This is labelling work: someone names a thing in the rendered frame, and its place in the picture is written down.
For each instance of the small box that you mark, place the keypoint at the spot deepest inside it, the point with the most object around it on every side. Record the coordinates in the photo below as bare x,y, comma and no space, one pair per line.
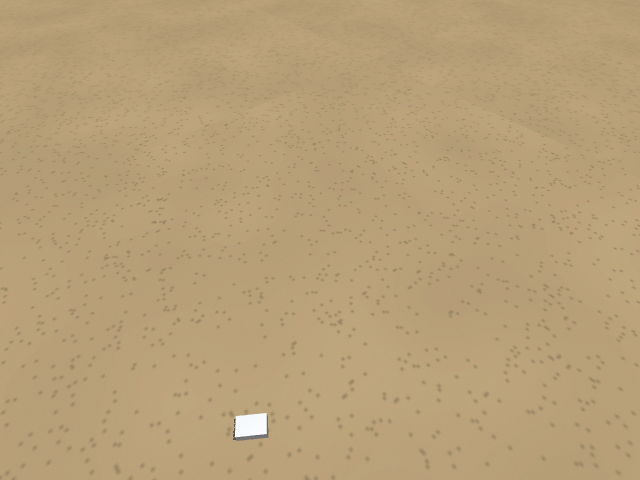
253,426

